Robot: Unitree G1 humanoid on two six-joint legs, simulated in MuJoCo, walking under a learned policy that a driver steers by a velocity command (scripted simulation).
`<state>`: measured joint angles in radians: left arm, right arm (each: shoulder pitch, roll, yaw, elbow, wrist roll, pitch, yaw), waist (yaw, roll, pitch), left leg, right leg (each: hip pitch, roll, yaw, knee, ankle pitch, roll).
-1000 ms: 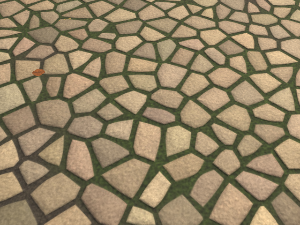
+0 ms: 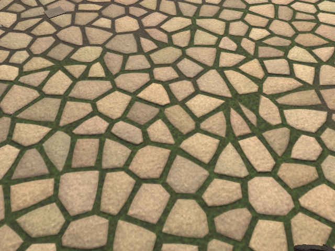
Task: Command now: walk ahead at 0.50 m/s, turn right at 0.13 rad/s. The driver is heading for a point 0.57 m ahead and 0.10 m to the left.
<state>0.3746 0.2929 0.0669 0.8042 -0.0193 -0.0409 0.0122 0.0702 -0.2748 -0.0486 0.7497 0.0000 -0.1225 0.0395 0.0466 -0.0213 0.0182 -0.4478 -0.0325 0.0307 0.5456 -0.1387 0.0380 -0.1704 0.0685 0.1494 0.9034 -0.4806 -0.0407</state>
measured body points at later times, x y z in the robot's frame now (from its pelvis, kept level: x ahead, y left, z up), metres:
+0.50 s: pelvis +0.28 -0.03 +0.00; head +0.32 -0.04 +0.45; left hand +0.52 +0.20 -0.07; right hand +0.26 -0.32 -0.14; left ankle +0.11 +0.10 -0.69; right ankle +0.39 -0.13 -0.73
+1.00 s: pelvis +0.52 -0.01 +0.00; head +0.56 +0.01 +0.45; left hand +0.53 +0.27 -0.14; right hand +0.74 -0.23 -0.10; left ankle +0.62 +0.10 -0.72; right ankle +0.40 -0.15 -0.68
